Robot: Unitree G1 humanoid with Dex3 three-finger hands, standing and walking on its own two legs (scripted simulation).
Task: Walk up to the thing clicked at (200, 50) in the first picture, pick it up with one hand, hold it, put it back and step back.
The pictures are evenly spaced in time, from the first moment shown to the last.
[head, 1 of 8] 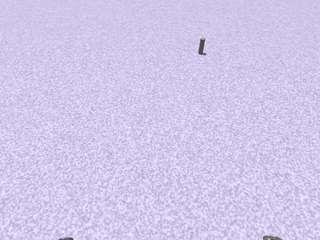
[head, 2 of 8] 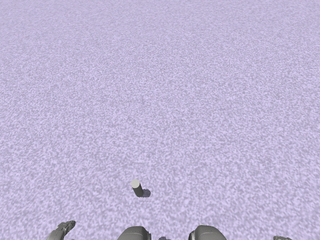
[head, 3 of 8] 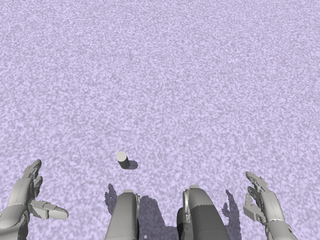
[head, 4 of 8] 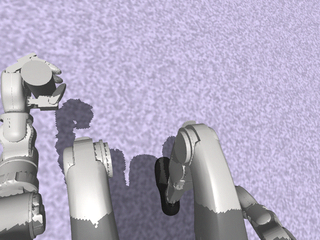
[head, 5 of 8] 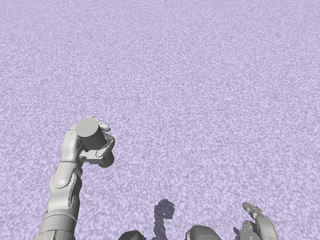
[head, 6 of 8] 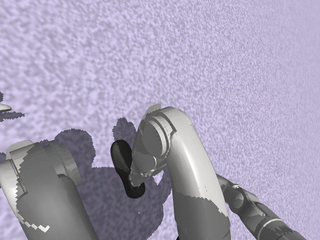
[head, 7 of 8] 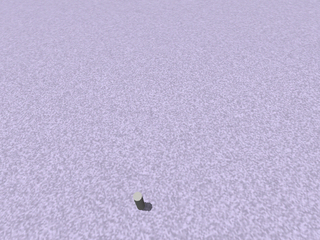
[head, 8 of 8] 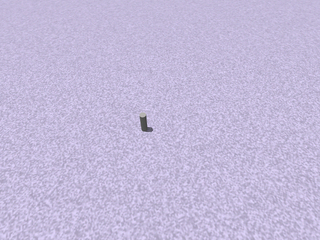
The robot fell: no
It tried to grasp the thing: yes
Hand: left
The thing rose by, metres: 0.68
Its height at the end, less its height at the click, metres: +0.00
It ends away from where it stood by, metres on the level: 0.01
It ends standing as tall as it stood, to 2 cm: yes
